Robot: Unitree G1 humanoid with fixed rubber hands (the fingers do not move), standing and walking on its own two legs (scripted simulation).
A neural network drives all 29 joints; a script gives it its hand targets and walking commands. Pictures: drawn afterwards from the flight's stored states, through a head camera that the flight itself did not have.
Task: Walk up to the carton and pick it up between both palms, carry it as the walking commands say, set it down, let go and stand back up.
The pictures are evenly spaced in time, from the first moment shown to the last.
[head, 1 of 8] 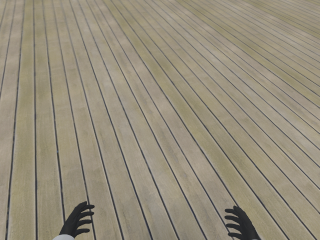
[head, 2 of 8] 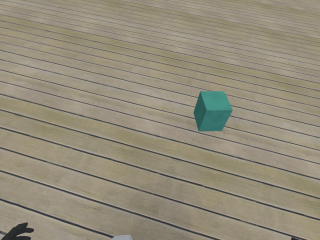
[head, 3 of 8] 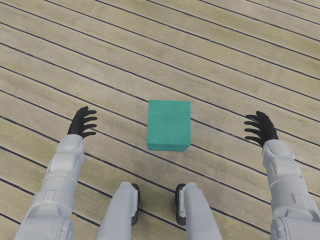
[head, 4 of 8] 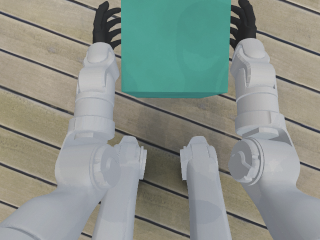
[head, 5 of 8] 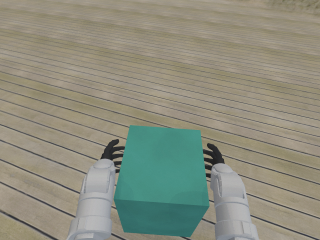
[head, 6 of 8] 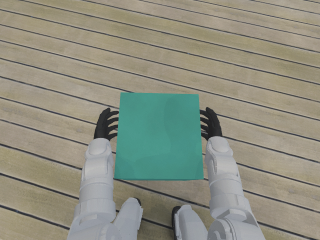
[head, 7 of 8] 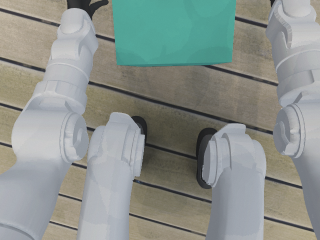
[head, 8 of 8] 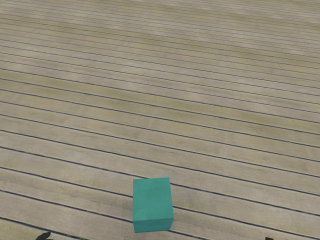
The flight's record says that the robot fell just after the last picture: no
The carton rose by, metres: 0.66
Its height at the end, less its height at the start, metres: +0.00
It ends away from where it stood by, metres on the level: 0.07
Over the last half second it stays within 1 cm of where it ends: yes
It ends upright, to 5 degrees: yes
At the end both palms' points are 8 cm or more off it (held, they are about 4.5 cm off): yes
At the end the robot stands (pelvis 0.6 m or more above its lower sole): yes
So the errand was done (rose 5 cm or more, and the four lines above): yes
